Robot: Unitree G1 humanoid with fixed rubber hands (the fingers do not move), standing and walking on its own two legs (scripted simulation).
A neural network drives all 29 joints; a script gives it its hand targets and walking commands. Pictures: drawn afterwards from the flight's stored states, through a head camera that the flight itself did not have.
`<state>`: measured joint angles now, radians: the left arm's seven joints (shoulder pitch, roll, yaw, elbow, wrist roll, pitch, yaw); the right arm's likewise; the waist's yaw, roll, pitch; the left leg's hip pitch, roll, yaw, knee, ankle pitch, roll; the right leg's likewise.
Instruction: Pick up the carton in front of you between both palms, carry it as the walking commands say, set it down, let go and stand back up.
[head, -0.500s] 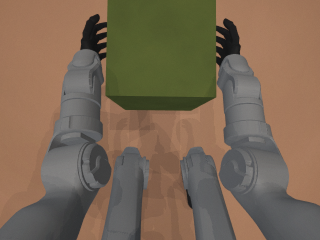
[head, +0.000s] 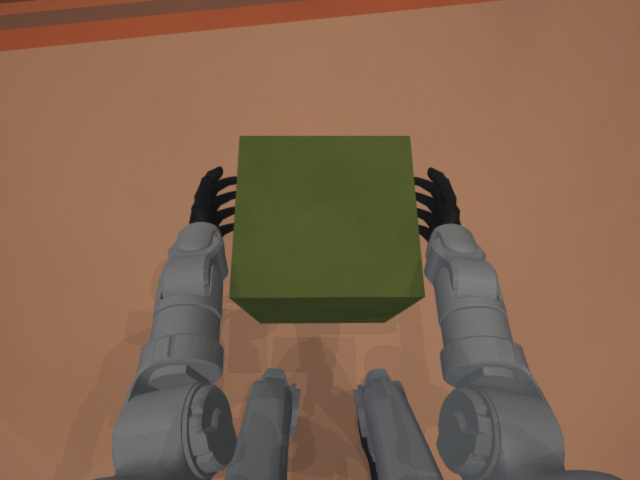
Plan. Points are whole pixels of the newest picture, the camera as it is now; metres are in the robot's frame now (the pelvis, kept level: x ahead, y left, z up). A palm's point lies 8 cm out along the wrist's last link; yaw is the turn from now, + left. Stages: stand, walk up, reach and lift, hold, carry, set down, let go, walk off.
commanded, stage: reach and lift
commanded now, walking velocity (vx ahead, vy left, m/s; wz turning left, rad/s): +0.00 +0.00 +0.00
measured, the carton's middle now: (323, 244) +0.44 +0.01 -0.11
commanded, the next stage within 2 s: hold in 1.76 s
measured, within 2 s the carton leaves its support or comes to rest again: neither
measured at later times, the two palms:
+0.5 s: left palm (164, 215) +0.38 +0.15 +0.11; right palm (511, 213) +0.38 -0.15 +0.11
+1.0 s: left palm (112, 211) +0.35 +0.15 +0.19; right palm (589, 203) +0.35 -0.15 +0.20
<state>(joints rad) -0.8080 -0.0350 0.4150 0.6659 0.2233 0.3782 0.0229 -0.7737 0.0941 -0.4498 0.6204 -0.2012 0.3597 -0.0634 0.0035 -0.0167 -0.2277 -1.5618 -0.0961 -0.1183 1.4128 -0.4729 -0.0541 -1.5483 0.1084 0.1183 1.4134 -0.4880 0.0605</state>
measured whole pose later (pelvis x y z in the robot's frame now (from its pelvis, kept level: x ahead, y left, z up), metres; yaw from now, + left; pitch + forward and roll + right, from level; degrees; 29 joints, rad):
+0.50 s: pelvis +0.05 +0.00 +0.13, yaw +0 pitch +16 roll +0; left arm -0.41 -0.12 0.33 0.55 0.22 0.37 0.02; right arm -0.39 0.16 -0.34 0.52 -0.22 0.36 -0.04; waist 0.00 -0.01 -0.17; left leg -0.76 -0.07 -0.14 0.81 -0.34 -0.03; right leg -0.75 0.07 0.14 0.81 -0.35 0.03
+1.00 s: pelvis +0.05 +0.00 +0.17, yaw +1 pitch -3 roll +0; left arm -0.31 -0.16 0.30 0.41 0.30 0.62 0.00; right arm -0.31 0.16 -0.30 0.41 -0.29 0.61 0.01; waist 0.00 0.00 -0.03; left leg -0.20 -0.04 -0.15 0.47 -0.22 -0.02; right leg -0.19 0.04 0.15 0.47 -0.23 0.02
